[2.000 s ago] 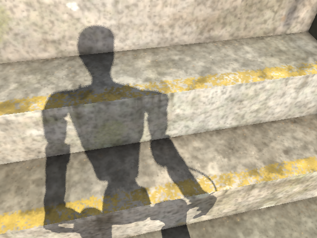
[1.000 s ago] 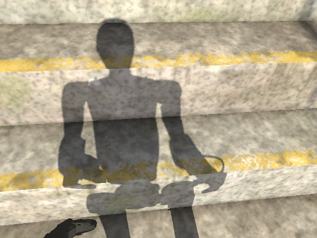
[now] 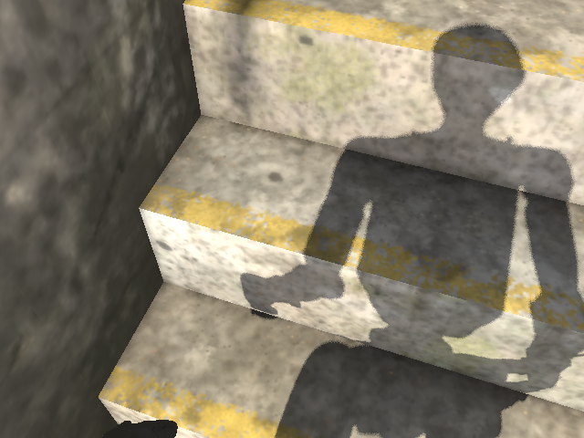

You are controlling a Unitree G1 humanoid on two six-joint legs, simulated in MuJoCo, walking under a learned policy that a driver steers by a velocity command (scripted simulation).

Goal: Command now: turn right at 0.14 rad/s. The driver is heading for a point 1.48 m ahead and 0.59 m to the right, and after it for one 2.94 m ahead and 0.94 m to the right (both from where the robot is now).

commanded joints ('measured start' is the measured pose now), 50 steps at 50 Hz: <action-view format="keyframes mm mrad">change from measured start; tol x64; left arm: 1 155 125 15 23 -15 -30 -18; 50 -97 80 39 -144 -22 31 -6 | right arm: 1 -119 -273 -96 -147 26 11 -45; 50 98 -166 -60 -213 21 -30 -93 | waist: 1 -10 -150 -278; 50 -160 115 -118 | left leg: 1 347 42 19 228 1482 50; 6 -504 -38 -499 1030 -1167 -54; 11 -273 -62 -79 -170 243 86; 21 180 161 -13 138 1721 -11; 25 -146 120 42 98 1331 -59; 30 -15 -156 -318 946 -757 -110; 33 -41 9 -200 -119 -130 57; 38 -252 287 -182 54 726 133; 50 74 248 -192 -191 -560 247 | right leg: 1 -66 100 -256 -401 497 -35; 7 -160 -190 582 -168 1562 -14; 14 -439 227 -77 889 120 86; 29 -334 52 294 -737 930 -218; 36 -305 350 76 1095 291 101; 50 -211 -60 -64 -68 568 154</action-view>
